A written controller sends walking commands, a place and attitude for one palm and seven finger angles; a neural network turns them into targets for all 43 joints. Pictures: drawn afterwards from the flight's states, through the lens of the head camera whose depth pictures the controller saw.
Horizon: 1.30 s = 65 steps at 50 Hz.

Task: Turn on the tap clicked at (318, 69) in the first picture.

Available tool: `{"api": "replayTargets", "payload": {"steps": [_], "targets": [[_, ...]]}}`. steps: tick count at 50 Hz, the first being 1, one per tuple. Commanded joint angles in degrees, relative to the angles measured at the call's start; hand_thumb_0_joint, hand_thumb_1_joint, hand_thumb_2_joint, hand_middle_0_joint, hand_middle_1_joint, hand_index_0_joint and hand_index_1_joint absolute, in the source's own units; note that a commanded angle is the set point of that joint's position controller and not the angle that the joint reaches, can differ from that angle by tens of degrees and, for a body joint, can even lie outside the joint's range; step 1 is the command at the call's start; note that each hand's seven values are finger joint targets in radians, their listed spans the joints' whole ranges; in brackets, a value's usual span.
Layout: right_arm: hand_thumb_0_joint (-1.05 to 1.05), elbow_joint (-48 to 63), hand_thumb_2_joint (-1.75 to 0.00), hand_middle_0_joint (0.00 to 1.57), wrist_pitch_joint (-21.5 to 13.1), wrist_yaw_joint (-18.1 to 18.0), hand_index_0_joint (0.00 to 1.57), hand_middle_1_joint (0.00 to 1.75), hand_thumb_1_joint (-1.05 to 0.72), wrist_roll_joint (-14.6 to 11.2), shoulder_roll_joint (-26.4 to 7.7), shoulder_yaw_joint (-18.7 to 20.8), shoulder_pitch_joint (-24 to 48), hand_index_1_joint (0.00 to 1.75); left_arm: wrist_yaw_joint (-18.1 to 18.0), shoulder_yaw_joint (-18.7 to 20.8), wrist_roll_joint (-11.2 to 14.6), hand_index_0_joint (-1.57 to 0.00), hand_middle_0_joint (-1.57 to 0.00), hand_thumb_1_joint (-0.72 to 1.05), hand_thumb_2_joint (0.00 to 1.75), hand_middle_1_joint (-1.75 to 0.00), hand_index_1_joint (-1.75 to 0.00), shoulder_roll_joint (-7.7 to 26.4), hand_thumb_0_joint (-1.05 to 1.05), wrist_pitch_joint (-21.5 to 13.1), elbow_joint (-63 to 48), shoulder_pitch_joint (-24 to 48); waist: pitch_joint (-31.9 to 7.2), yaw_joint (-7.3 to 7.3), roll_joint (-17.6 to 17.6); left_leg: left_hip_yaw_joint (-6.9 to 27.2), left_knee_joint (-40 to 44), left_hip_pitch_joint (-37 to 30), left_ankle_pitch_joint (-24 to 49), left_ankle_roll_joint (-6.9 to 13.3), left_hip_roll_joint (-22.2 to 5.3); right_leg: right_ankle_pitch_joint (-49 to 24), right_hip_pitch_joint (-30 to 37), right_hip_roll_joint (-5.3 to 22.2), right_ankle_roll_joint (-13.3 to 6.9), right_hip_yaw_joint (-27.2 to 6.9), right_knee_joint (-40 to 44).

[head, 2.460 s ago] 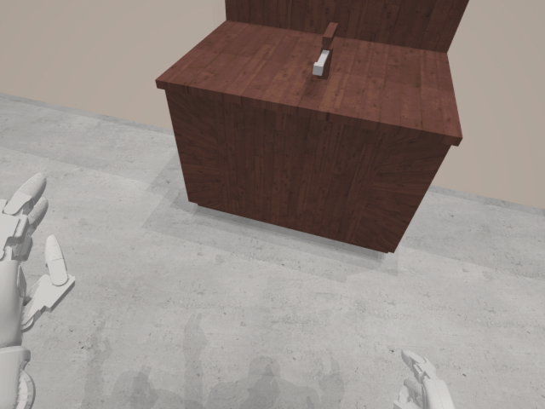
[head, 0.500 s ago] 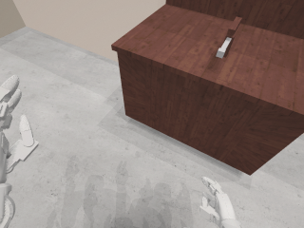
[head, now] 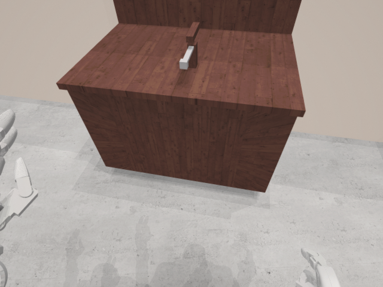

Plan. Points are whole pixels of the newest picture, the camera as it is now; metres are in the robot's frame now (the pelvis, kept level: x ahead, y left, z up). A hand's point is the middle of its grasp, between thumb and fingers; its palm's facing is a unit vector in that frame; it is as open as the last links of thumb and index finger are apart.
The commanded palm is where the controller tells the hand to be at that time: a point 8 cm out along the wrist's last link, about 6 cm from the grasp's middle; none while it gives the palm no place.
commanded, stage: turn to face it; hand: left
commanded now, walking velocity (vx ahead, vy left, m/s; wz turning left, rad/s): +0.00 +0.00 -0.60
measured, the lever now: (183, 64) +0.84 +0.08 +0.04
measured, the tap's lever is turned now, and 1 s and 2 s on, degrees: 0 0 0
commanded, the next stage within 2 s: take the last steps up to it in 0.70 s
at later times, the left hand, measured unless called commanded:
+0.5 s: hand (117, 199) +0.21 +0.12 +0.17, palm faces +0.15 -0.88 -0.46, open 7.4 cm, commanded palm +0.16 +0.19 +0.18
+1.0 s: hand (127, 230) +0.17 +0.10 +0.17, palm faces +0.06 -0.93 -0.36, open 7.4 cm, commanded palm +0.14 +0.15 +0.18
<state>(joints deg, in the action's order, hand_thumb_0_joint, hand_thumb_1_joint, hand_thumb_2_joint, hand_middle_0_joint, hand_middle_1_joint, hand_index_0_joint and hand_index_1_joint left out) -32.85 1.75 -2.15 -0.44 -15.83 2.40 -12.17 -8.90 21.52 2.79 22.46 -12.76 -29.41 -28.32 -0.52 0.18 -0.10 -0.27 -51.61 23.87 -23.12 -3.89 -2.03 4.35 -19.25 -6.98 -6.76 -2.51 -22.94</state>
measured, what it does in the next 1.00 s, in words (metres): walks backwards, turning right: left foot, then right foot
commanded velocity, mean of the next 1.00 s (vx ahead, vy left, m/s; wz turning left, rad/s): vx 0.07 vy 0.03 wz -0.32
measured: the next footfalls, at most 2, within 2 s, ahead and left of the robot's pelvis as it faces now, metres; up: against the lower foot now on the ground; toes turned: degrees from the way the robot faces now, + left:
left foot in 0.16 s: +0.00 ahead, +0.14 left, +0.00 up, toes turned -2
right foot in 0.46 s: -0.05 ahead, -0.17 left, +0.00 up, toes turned -20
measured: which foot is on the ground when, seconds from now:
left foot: up 0.00-0.14, down 0.16-0.48, up 0.50-0.78, down 0.80-1.00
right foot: down 0.00-0.16, up 0.18-0.44, down 0.46-0.82, up 0.84-1.00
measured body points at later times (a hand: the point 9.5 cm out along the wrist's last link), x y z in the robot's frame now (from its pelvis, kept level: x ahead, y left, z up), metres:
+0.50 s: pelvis -0.08 -0.04 -0.02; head -0.04 -0.06 +0.43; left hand +0.20 +0.17 +0.19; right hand +0.02 -0.27 -0.12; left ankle -0.04 +0.13 -0.73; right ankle -0.09 -0.16 -0.74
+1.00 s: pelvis -0.12 -0.04 +0.00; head -0.15 -0.02 +0.45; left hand +0.16 +0.15 +0.19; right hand -0.08 -0.31 -0.09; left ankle -0.05 +0.06 -0.74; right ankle -0.17 -0.14 -0.71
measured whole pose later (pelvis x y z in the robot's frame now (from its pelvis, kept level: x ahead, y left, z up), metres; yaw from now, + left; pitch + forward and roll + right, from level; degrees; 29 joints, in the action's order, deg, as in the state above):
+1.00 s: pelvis -0.12 -0.04 +0.00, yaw -25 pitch -2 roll -2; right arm -35.0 -3.6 -3.1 -0.2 -10.5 -0.7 -15.6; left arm -9.3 19.3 -0.7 18.3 -11.6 -24.5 -26.3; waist -3.0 -0.6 -1.9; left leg -3.5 -32.0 14.8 -15.6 0.6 -4.5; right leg 25.3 -18.3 -0.4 0.8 4.4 -43.7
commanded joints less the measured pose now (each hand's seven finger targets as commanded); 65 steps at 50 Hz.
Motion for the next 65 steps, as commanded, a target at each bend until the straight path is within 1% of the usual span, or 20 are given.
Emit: {"api": "replayTargets", "payload": {"steps": [1,6,7,9,10,14,21,23,24,25,27,32,38,42,47,51,53,54,60,65], "targets": [[0.0,9.9,-0.9,0.2,-1.8,0.4,0.2,0.3,-0.9,-0.2,-3.5,0.7,5.1,0.3,-1.0,5.6,0.2,-0.2,-0.2,0.9,0.9,-0.3,-0.3,8.5,0.0,-2.3,-5.4,3.6,-5.8,1.85,7.1,-1.0,9.5,-2.2,-2.7,1.2,1.5,22.5,3.1,16.1,2.7,-22.7,15.2],[0.0,10.6,-0.9,0.2,-0.6,0.8,0.2,0.3,-0.9,0.0,-3.4,0.4,3.0,0.3,0.1,3.4,-0.4,-0.2,-0.2,0.9,0.9,-0.3,-0.3,8.4,0.0,-2.7,-7.7,8.8,-7.5,0.33,5.0,-2.6,29.1,-17.4,-1.4,4.3,0.8,22.1,-2.7,11.4,5.7,-20.1,12.0],[0.0,11.2,-0.9,0.2,-0.8,0.7,0.2,0.3,-0.9,0.2,-3.9,0.5,3.2,0.3,0.4,3.3,-0.1,-0.2,-0.2,0.9,0.9,-0.3,-0.3,9.1,0.0,-3.2,-10.0,10.8,-6.2,-0.09,-0.6,0.4,34.1,-21.2,-1.4,6.0,-3.1,20.3,-7.1,8.0,6.9,-17.8,5.9],[0.0,12.6,-0.9,0.2,-1.9,0.4,0.2,0.3,-0.9,0.8,-3.5,0.4,5.0,0.3,0.9,4.7,-1.2,-0.2,-0.2,0.9,0.9,-0.3,-0.3,10.1,0.0,-3.6,-12.7,12.6,-3.6,1.27,-13.1,17.6,41.2,-17.5,-3.0,14.8,-23.5,19.9,-15.8,1.6,9.7,-5.1,-27.8],[0.0,12.2,-0.9,0.2,-2.9,0.3,0.2,0.3,-0.9,0.7,-1.1,-0.3,6.2,0.3,0.4,6.4,-1.9,-0.2,-0.2,0.9,0.9,-0.3,-0.3,11.7,0.0,-3.5,-13.2,12.9,-2.3,2.22,-13.3,15.3,41.9,-8.6,-3.5,15.7,-25.5,19.4,-13.6,3.8,9.1,-3.3,-41.8],[0.0,10.5,-0.9,0.2,-3.9,1.6,0.2,0.3,-0.9,0.0,-2.2,0.7,4.5,0.3,0.8,3.0,-1.2,-0.2,-0.2,0.9,0.9,-0.3,-0.3,5.9,0.0,-2.2,-10.4,6.7,2.7,1.67,-12.8,-0.8,35.5,-8.3,8.3,11.4,-19.2,20.1,-14.8,7.6,9.3,0.7,-41.2],[0.0,9.0,-0.9,0.2,-7.7,1.8,0.2,0.3,-0.9,-0.4,-4.2,1.2,1.5,0.3,0.0,3.0,-2.0,-0.2,-0.2,0.9,0.9,-0.3,-0.3,7.1,0.0,-2.0,-10.9,12.5,-3.7,-0.17,-12.9,-7.9,19.8,-15.5,31.1,4.5,-15.5,9.8,5.1,3.9,9.9,11.5,-4.1],[0.0,9.1,-0.9,0.2,-7.7,2.2,0.2,0.3,-0.9,-0.9,-2.7,0.9,2.0,0.3,-0.1,4.8,-2.3,-0.2,-0.2,0.9,0.9,-0.3,-0.3,9.2,0.0,-2.4,-10.7,10.5,-6.7,-0.07,-4.0,-10.1,7.6,-7.7,20.3,2.1,-11.6,-7.5,15.1,11.9,6.1,2.7,-0.5],[0.0,10.1,-0.9,0.2,-7.5,1.9,0.2,0.3,-0.9,-0.6,-1.0,0.3,3.4,0.3,-0.8,7.8,-2.4,-0.2,-0.2,0.9,0.9,-0.3,-0.3,12.5,0.0,-3.1,-11.0,8.3,-8.2,0.82,8.5,-9.7,-2.4,4.6,-2.1,0.1,-5.1,-31.2,22.5,21.0,0.4,-12.5,-2.3],[0.0,10.0,-0.9,0.2,-7.1,1.5,0.2,0.3,-0.9,0.0,-0.6,-0.4,5.6,0.3,-1.5,10.8,-1.9,-0.2,-0.2,0.9,0.9,-0.3,-0.3,14.0,0.0,-3.5,-10.8,6.1,-9.0,1.92,13.1,-4.5,-11.0,10.2,-13.0,-0.1,-3.1,-42.6,22.4,26.2,-2.9,-17.1,-2.3],[0.0,10.2,-0.9,0.2,-5.4,1.5,0.2,0.3,-0.9,-0.9,-1.3,0.8,6.0,0.3,-0.8,12.9,-0.4,-0.2,-0.2,0.9,0.9,-0.3,-0.3,14.7,0.0,-2.5,-12.6,-1.2,-11.5,1.35,11.9,2.5,-17.1,10.2,-8.9,0.2,-4.3,-28.1,19.6,24.9,-3.2,-18.7,-2.2],[0.0,9.2,-0.9,0.2,-3.7,1.2,0.2,0.3,-0.9,-0.3,-0.2,-0.4,7.3,0.3,-1.1,13.7,0.5,-0.2,-0.2,0.9,0.9,-0.3,-0.3,12.4,0.0,-4.7,-18.9,-5.8,-12.2,-0.24,5.3,-0.3,-1.9,3.1,-2.7,0.2,-3.2,-15.2,14.0,20.4,-3.2,-10.6,-0.5],[0.0,8.0,-0.9,0.2,-5.4,-0.5,0.2,0.3,-0.9,-0.4,-2.4,1.0,3.5,0.3,-0.9,9.9,-0.1,-0.2,-0.2,0.9,0.9,-0.3,-0.3,9.3,0.0,-3.4,-13.1,-2.6,-8.7,-0.96,3.5,-2.0,23.3,-15.7,6.3,2.4,-1.2,9.5,-1.3,16.6,0.9,-12.9,1.7],[0.0,7.7,-0.9,0.2,-6.9,-1.7,0.2,0.3,-0.9,0.0,-3.3,1.0,5.0,0.3,-0.6,7.5,-2.0,-0.2,-0.2,0.9,0.9,-0.3,-0.3,9.1,0.0,-4.4,-10.4,3.8,-3.8,0.19,-19.8,17.3,39.1,-8.4,4.1,13.7,-20.8,25.1,-7.4,5.1,7.5,1.3,-33.3],[0.0,6.2,-0.9,0.2,-8.3,-1.4,0.2,0.3,-0.9,-0.1,-3.8,0.6,4.6,0.3,-0.6,0.6,-3.7,-0.2,-0.2,0.9,0.9,-0.3,-0.3,5.3,0.0,-2.8,-9.0,9.6,2.4,-0.64,-12.0,4.5,36.2,-1.1,-8.1,11.6,-12.0,21.3,-0.1,6.5,7.8,8.0,-22.1],[0.0,5.5,-0.9,0.2,-8.2,-1.6,0.2,0.3,-0.9,0.6,-3.1,0.0,4.8,0.3,-1.0,1.6,-4.2,-0.2,-0.2,0.9,0.9,-0.3,-0.3,6.8,0.0,-2.5,-8.1,11.4,1.7,-0.42,-9.9,3.6,29.7,6.4,-14.5,8.5,-8.3,21.2,14.7,8.0,6.3,9.5,-3.1],[0.0,5.8,-0.9,0.2,-7.3,-1.3,0.2,0.3,-0.9,0.7,-1.0,0.0,5.3,0.3,-1.0,4.1,-3.9,-0.2,-0.2,0.9,0.9,-0.3,-0.3,10.2,0.0,-2.8,-8.1,11.8,2.2,-0.18,9.9,-4.1,3.6,16.4,-8.8,4.7,-0.2,35.1,15.2,25.6,-2.4,-19.5,10.2],[0.0,5.3,-0.9,0.2,-7.7,-1.4,0.2,0.3,-0.9,0.9,-2.2,0.1,7.0,0.3,-1.3,6.2,-2.7,-0.2,-0.2,0.9,0.9,-0.3,-0.3,12.7,0.0,-3.5,-8.3,13.4,3.1,0.42,12.4,-1.5,-9.3,18.7,-4.9,3.6,-0.3,30.3,13.7,32.8,-5.6,-27.2,15.3],[0.0,3.6,-0.9,0.2,-6.0,-0.7,0.2,0.3,-0.9,0.4,-0.8,-0.5,5.4,0.3,-0.1,6.8,-1.9,-0.2,-0.2,0.9,0.9,-0.3,-0.3,8.7,0.0,-4.9,-4.5,3.0,0.0,-0.99,8.0,-0.4,-3.0,11.1,5.7,2.9,-4.9,10.5,9.8,25.6,-2.4,-4.4,9.4],[0.0,5.0,-0.9,0.2,-8.0,-1.3,0.2,0.3,-0.9,0.6,-0.7,0.7,5.3,0.3,-1.2,5.2,-2.3,-0.2,-0.2,0.9,0.9,-0.3,-0.3,7.9,0.0,-4.9,-8.5,5.1,-2.9,0.81,10.0,-7.7,15.4,-1.9,6.4,4.5,-1.6,7.9,11.0,23.8,-1.0,-1.5,5.6]]}}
